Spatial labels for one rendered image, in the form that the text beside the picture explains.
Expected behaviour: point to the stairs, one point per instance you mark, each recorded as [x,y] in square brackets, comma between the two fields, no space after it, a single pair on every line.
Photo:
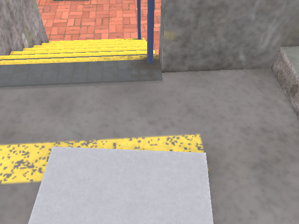
[81,49]

